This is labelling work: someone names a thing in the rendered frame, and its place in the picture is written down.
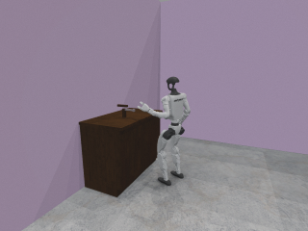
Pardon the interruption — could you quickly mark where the humanoid robot head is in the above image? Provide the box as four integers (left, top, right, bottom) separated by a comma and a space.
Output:
167, 76, 181, 95

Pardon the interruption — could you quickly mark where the counter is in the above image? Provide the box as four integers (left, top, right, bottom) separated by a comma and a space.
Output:
79, 104, 163, 197

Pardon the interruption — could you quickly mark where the robot left upper arm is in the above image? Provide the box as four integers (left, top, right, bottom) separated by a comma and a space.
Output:
161, 95, 170, 119

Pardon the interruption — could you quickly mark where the robot left thigh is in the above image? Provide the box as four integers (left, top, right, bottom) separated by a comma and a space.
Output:
157, 129, 173, 159

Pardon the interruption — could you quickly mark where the robot left hand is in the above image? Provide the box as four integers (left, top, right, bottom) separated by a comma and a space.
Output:
138, 102, 149, 112

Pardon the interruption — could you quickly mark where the left robot forearm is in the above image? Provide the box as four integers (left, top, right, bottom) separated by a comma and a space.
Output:
147, 108, 167, 118

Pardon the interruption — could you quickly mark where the robot right upper arm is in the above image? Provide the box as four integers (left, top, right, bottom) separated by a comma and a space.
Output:
181, 92, 191, 114

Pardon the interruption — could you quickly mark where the right robot forearm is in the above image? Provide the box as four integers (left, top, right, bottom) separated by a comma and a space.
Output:
178, 113, 190, 123

